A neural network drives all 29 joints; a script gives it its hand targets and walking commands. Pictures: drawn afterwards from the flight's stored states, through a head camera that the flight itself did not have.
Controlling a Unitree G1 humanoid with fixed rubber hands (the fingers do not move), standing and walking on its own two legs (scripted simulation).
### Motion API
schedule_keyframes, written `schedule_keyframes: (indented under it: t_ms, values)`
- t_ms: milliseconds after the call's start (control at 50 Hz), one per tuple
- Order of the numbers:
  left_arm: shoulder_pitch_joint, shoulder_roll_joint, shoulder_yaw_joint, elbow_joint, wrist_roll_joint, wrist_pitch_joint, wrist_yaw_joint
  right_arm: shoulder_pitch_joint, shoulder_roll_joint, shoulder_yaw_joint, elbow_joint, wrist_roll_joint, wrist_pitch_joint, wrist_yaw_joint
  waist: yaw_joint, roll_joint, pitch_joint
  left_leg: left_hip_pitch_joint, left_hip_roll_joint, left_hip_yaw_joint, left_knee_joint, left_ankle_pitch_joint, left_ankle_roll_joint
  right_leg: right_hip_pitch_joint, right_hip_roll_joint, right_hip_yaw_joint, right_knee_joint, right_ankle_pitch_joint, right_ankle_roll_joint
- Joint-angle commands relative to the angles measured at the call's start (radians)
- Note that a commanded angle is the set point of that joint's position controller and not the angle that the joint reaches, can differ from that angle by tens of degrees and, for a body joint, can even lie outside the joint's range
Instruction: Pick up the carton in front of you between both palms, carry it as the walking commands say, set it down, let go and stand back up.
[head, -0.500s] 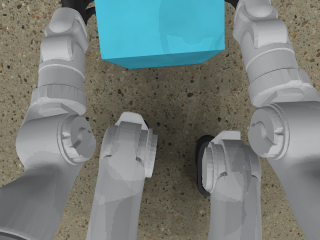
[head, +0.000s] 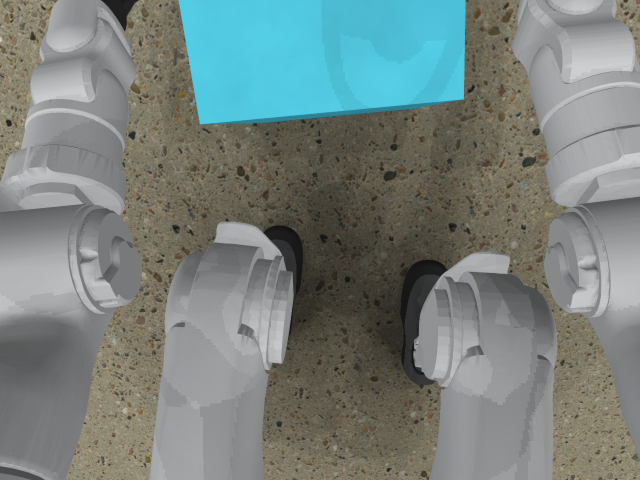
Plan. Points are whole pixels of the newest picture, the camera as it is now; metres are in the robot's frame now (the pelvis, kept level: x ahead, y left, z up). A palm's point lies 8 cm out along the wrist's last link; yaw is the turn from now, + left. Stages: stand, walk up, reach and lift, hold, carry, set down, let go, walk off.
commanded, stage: set down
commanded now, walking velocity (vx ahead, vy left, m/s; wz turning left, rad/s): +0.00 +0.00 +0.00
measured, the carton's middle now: (325, 12) +0.53 +0.08 -0.25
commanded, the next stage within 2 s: let go in 1.04 s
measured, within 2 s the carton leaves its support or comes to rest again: neither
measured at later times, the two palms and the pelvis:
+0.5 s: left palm out of the picture +0.51 +0.29 -0.02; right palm out of the picture +0.59 -0.09 -0.01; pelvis +0.00 +0.00 +0.09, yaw +1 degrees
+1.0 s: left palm out of the picture +0.51 +0.30 +0.13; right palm out of the picture +0.59 -0.09 +0.13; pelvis +0.03 +0.00 +0.23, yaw +1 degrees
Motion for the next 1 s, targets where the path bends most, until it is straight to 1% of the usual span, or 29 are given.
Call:
schedule_keyframes:
  t_ms: [0, 60, 140, 180, 220, 280, 340, 400, 520, 620, 700, 800, 980]
  values:
    - [-0.220, 0.158, -0.040, -0.131, -0.061, -0.013, 0.005, -0.297, -0.056, 0.010, -0.166, 0.020, -0.017, -0.005, 0.097, -0.096, -1.377, 0.729, -0.006, 0.053, -0.136, 0.548, -0.005, 0.535, -0.040, -0.079, -0.155, 0.408, 0.005]
    - [-0.192, 0.164, -0.048, -0.184, -0.075, 0.009, 0.017, -0.273, -0.075, -0.023, -0.212, -0.006, 0.002, -0.015, 0.080, -0.087, -1.476, 0.819, -0.016, 0.060, -0.164, 0.539, -0.008, 0.550, -0.030, -0.105, -0.179, 0.365, 0.000]
    - [-0.185, 0.155, -0.050, -0.310, -0.064, 0.059, 0.039, -0.259, -0.081, -0.074, -0.290, -0.038, 0.047, -0.032, 0.067, -0.045, -1.614, 0.945, -0.033, 0.082, -0.228, 0.513, -0.014, 0.572, -0.010, -0.135, -0.246, 0.301, -0.015]
    - [-0.172, 0.134, -0.041, -0.327, -0.043, 0.091, 0.044, -0.243, -0.077, -0.105, -0.277, -0.059, 0.073, -0.034, 0.061, -0.027, -1.564, 0.934, -0.040, 0.087, -0.273, 0.462, -0.015, 0.538, -0.004, -0.139, -0.293, 0.247, -0.024]
    - [-0.156, 0.102, -0.028, -0.315, -0.018, 0.110, 0.042, -0.215, -0.064, -0.137, -0.229, -0.082, 0.087, -0.028, 0.051, -0.012, -1.457, 0.876, -0.041, 0.086, -0.316, 0.404, -0.018, 0.480, -0.004, -0.135, -0.336, 0.195, -0.031]
    - [-0.135, 0.058, -0.011, -0.294, 0.021, 0.113, 0.033, -0.173, -0.041, -0.178, -0.160, -0.115, 0.084, -0.011, 0.036, 0.007, -1.349, 0.805, -0.041, 0.083, -0.365, 0.365, -0.025, 0.418, -0.006, -0.126, -0.389, 0.170, -0.034]
    - [-0.120, 0.037, 0.003, -0.286, 0.047, 0.111, 0.024, -0.154, -0.033, -0.204, -0.131, -0.140, 0.075, 0.000, 0.030, 0.013, -1.331, 0.788, -0.043, 0.082, -0.411, 0.364, -0.030, 0.410, -0.004, -0.120, -0.439, 0.177, -0.032]
    - [-0.103, 0.037, 0.019, -0.293, 0.063, 0.112, 0.018, -0.152, -0.030, -0.215, -0.138, -0.154, 0.071, 0.004, 0.036, 0.002, -1.365, 0.800, -0.047, 0.086, -0.459, 0.372, -0.032, 0.447, -0.001, -0.119, -0.490, 0.191, -0.028]
    - [-0.068, 0.067, 0.042, -0.363, 0.065, 0.131, 0.009, -0.158, -0.021, -0.194, -0.235, -0.151, 0.090, 0.004, 0.060, -0.048, -1.529, 0.879, -0.059, 0.105, -0.551, 0.434, -0.030, 0.611, 0.007, -0.121, -0.582, 0.259, -0.018]
    - [-0.028, 0.083, 0.045, -0.431, 0.052, 0.158, -0.006, -0.131, -0.012, -0.183, -0.319, -0.151, 0.120, 0.004, 0.060, -0.075, -1.632, 0.961, -0.069, 0.113, -0.633, 0.504, -0.027, 0.743, 0.012, -0.121, -0.662, 0.333, -0.012]
    - [0.010, 0.073, 0.047, -0.452, 0.052, 0.171, -0.022, -0.086, -0.001, -0.196, -0.344, -0.164, 0.133, 0.009, 0.049, -0.070, -1.634, 1.017, -0.073, 0.111, -0.705, 0.545, -0.029, 0.794, 0.011, -0.116, -0.738, 0.372, -0.010]
    - [0.059, 0.044, 0.058, -0.445, 0.072, 0.163, -0.038, -0.019, 0.017, -0.224, -0.332, -0.186, 0.124, 0.022, 0.036, -0.050, -1.581, 1.077, -0.074, 0.101, -0.803, 0.583, -0.032, 0.825, 0.006, -0.104, -0.843, 0.408, -0.010]
    - [0.116, 0.014, 0.093, -0.432, 0.126, 0.130, -0.058, 0.056, 0.043, -0.251, -0.313, -0.214, 0.092, 0.046, 0.032, -0.036, -1.509, 1.199, -0.067, 0.082, -0.989, 0.630, -0.028, 0.944, -0.005, -0.079, -1.040, 0.471, -0.007]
